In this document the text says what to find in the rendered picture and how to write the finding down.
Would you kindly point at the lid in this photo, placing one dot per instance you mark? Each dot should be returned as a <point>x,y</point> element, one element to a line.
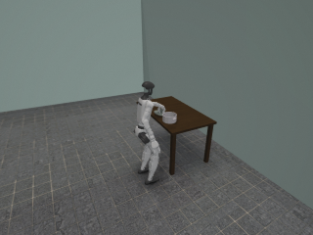
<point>158,113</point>

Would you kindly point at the humanoid robot torso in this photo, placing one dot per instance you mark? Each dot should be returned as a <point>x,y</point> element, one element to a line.
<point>140,111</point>

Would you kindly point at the robot left hand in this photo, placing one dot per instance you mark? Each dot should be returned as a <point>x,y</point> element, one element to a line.
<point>161,107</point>

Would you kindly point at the right robot upper arm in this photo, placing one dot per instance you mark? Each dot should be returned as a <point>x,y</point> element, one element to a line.
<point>148,107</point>

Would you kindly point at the right robot forearm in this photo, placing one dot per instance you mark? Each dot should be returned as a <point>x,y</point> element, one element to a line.
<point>148,130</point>

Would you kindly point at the robot right hand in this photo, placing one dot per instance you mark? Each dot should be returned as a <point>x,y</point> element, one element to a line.
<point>154,146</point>

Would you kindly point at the right robot shin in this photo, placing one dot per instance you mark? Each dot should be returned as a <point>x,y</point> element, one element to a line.
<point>153,167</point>

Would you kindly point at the left robot forearm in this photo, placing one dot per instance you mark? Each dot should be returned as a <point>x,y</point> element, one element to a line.
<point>156,104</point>

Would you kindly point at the table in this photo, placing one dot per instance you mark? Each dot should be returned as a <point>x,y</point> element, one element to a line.
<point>187,119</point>

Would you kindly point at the pot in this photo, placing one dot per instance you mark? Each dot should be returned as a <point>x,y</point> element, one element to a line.
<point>169,117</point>

